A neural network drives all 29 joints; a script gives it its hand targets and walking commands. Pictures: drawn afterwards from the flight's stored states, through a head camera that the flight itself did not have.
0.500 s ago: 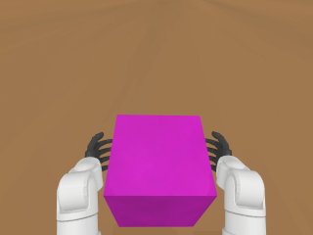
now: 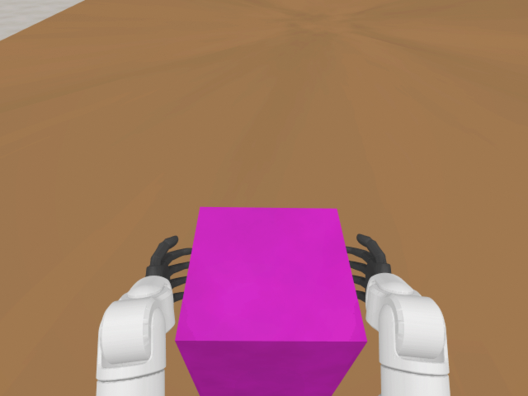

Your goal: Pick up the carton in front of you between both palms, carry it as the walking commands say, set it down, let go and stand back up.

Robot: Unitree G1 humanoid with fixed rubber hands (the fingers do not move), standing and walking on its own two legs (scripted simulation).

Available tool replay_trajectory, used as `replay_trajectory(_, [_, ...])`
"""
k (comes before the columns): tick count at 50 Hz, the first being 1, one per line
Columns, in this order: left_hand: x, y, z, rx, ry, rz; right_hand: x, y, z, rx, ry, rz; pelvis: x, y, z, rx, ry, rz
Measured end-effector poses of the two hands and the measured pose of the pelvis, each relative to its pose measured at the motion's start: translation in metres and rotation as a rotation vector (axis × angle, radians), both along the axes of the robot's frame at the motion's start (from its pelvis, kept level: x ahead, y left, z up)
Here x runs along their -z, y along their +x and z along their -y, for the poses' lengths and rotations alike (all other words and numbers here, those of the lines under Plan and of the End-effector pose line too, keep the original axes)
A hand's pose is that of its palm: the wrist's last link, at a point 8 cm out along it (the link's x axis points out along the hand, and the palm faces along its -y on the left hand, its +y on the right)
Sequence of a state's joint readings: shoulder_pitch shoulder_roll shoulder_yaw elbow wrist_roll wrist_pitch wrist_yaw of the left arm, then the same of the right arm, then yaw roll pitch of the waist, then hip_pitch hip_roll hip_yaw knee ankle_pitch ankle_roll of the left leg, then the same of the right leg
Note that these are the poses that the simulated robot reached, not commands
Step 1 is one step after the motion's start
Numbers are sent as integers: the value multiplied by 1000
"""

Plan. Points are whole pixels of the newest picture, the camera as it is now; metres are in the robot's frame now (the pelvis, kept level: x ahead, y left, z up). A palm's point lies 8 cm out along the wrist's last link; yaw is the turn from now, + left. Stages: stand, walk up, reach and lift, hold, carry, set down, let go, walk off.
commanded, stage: carry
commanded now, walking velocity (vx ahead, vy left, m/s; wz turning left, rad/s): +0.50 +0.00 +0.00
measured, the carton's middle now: (267, 307) +0.28 +0.01 +0.00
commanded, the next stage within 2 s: none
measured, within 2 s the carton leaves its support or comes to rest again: neither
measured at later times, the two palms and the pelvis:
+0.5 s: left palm (187, 153) +0.58 +0.18 +0.08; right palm (329, 155) +0.57 -0.12 +0.09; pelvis +0.31 +0.04 +0.00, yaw -3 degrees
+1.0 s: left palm (218, 87) +0.90 +0.14 +0.09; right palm (323, 89) +0.90 -0.16 +0.08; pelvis +0.63 +0.00 +0.00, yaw +0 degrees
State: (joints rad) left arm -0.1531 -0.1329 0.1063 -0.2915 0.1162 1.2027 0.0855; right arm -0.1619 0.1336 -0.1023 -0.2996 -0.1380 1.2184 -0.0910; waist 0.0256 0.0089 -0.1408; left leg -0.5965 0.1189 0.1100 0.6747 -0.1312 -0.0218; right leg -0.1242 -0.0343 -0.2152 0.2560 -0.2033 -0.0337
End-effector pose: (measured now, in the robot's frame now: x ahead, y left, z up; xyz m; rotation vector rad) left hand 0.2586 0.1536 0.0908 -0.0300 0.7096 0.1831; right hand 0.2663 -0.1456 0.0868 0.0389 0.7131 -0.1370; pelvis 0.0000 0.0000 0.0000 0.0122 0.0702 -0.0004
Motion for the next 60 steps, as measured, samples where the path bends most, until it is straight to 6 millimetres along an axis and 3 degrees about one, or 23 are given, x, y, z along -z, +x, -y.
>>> replay_trajectory(5, [-1,72,-13,23,-12,43,-5,65,-13,23,-12,42,9,71,-17,7,-15,5])
replay_trajectory(9, [17,137,-28,40,-37,46,7,124,-28,39,-38,45,27,131,-35,33,-5,16])
replay_trajectory(13, [32,183,-32,65,-46,-54,21,161,-32,66,-46,-55,18,172,-47,54,-17,5])
replay_trajectory(17, [31,226,-30,93,-40,-82,19,196,-30,92,-46,-84,6,213,-51,54,-30,-3])
replay_trajectory(21, [19,274,-27,97,-34,-41,8,244,-28,94,-42,-43,-1,259,-49,48,-35,-8])
replay_trajectory(27, [3,354,-18,64,-26,39,-5,334,-18,65,-28,38,5,343,-32,43,-26,-1])
replay_trajectory(33, [17,445,6,35,7,52,19,434,6,39,9,51,32,439,-3,9,-31,22])
replay_trajectory(37, [29,487,13,10,12,-54,33,482,13,20,21,-55,20,480,10,-14,-13,11])
replay_trajectory(41, [25,525,14,-10,17,-83,30,527,14,-7,17,-84,6,522,16,-13,5,2])
replay_trajectory(46, [9,586,14,-2,17,-26,14,586,14,-1,16,-27,-1,580,13,0,16,1])
replay_trajectory(51, [1,656,8,30,3,39,3,645,8,35,4,39,7,645,-1,7,0,15])
replay_trajectory(55, [14,711,-4,43,-35,60,6,695,-4,51,-30,59,23,697,-14,29,-3,31])
replay_trajectory(60, [33,747,-8,46,-54,-39,19,730,-8,59,-45,-40,16,729,-19,47,-7,19])
